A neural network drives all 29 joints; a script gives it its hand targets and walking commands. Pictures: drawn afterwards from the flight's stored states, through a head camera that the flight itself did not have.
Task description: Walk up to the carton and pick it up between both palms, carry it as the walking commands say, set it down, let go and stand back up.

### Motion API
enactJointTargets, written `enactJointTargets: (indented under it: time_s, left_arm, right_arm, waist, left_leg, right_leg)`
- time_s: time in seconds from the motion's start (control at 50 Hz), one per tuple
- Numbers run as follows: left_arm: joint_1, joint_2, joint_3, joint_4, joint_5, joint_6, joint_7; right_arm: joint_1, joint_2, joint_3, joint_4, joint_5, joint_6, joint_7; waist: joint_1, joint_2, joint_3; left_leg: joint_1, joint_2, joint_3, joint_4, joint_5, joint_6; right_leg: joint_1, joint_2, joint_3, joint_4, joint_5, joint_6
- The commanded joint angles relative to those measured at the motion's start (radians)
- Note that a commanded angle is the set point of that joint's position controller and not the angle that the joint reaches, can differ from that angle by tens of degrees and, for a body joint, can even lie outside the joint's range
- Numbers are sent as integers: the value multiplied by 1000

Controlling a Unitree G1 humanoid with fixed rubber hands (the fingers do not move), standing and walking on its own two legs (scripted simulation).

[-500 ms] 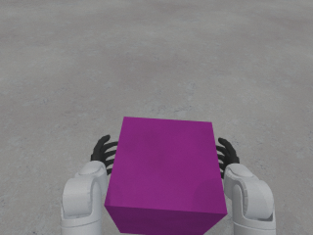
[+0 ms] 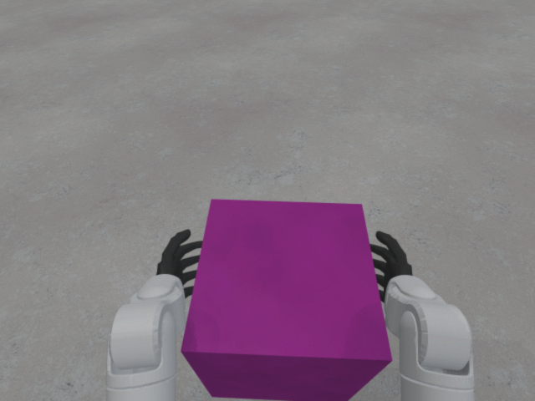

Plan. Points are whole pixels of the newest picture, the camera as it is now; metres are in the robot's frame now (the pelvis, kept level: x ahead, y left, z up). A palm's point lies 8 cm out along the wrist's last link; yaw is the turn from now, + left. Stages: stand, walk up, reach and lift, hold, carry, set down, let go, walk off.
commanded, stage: carry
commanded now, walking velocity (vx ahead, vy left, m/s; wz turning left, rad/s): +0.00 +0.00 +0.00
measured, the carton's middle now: (281, 307) +0.27 -0.02 +0.03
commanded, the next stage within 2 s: none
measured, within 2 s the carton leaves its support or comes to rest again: neither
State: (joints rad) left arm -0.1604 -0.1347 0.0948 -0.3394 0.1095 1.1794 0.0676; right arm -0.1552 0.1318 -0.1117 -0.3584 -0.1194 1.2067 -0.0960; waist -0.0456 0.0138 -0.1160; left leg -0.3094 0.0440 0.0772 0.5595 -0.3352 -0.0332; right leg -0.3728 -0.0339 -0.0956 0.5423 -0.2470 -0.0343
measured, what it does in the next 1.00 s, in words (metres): steps on the spot: left foot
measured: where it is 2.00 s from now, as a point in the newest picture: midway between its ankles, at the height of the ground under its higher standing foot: outside the picture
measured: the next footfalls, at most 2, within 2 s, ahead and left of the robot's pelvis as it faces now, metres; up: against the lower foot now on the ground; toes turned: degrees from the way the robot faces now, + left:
left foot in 0.02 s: +0.00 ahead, +0.14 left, +0.00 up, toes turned +6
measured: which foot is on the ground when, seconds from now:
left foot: up 0.00-0.00, down 0.02-1.00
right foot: down 0.00-1.00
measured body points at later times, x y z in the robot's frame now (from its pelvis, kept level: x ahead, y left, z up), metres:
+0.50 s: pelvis -0.06 +0.01 +0.00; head -0.09 +0.01 +0.45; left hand +0.22 +0.15 +0.08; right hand +0.21 -0.15 +0.08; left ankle -0.04 +0.13 -0.73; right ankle +0.02 -0.10 -0.73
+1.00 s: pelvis -0.03 +0.01 +0.00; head -0.05 +0.01 +0.45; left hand +0.25 +0.16 +0.08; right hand +0.24 -0.14 +0.08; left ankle -0.04 +0.13 -0.73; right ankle +0.02 -0.10 -0.73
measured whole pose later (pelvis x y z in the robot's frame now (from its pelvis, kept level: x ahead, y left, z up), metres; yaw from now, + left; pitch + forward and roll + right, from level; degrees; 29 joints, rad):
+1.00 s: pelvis -0.03 +0.01 +0.00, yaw +1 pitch +4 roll +0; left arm -0.18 -0.14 0.12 -0.27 0.10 1.17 0.07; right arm -0.15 0.13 -0.11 -0.30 -0.14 1.19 -0.09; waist -0.01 0.00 -0.12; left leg -0.31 0.05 0.08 0.53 -0.28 -0.01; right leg -0.39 -0.03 -0.11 0.51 -0.18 -0.02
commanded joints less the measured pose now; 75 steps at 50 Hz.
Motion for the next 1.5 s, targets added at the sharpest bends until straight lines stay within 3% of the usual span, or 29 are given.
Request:
enactJointTargets:
  time_s: [0.0, 0.02, 0.04, 0.1, 0.14, 0.32, 0.56, 0.86, 1.48]
  left_arm:
    - [-318, -892, -670, 70, -348, 20, -223]
    - [-365, -907, -683, 55, -367, 15, -226]
    - [-466, -918, -712, -14, -398, 9, -231]
    - [-507, -912, -728, -4, -421, 20, -235]
    - [-481, -900, -715, 30, -417, 33, -238]
    - [-465, -916, -697, 70, -413, 35, -241]
    - [-430, -911, -682, 63, -391, 14, -224]
    - [-428, -918, -692, 55, -400, 5, -228]
    - [-430, -907, -661, 106, -363, -38, -224]
  right_arm:
    - [-471, 872, 754, 5, 448, 0, 267]
    - [-504, 878, 753, -3, 444, -9, 271]
    - [-538, 899, 749, -16, 439, -21, 272]
    - [-508, 891, 715, 4, 427, -14, 269]
    - [-496, 878, 700, 21, 413, -8, 264]
    - [-532, 887, 721, -1, 428, -8, 261]
    - [-536, 891, 756, -37, 454, -17, 266]
    - [-506, 892, 735, -26, 431, -27, 261]
    - [-511, 885, 709, 20, 406, -64, 262]
  waist:
    - [38, -121, -265]
    - [46, -25, -257]
    - [39, 52, -212]
    - [37, 65, -121]
    - [36, 44, -102]
    - [36, -21, -124]
    - [34, -45, -189]
    - [36, -16, -219]
    - [35, -8, -206]
  left_leg:
    - [196, 93, -57, -189, 141, 15]
    - [206, 138, -86, -107, 250, 22]
    - [104, 125, -62, -108, 207, 25]
    - [-19, 121, -95, -208, -88, 37]
    - [-51, 111, -105, -226, -168, 36]
    - [-72, 78, -105, -200, -111, 41]
    - [-1, 64, -69, -122, 51, 46]
    - [43, 98, -73, -97, 193, 47]
    - [62, 100, -70, -93, 228, 51]
  right_leg:
    - [159, -188, 200, -95, 358, 5]
    - [117, -144, 162, -100, 307, 32]
    - [133, -112, 110, -117, 165, 35]
    - [88, -90, 104, -139, -74, 32]
    - [68, -85, 104, -141, -120, 35]
    - [55, -92, 112, -155, -137, 37]
    - [63, -123, 132, -180, -90, 24]
    - [120, -118, 98, -103, 170, 20]
    - [131, -113, 81, -83, 200, 27]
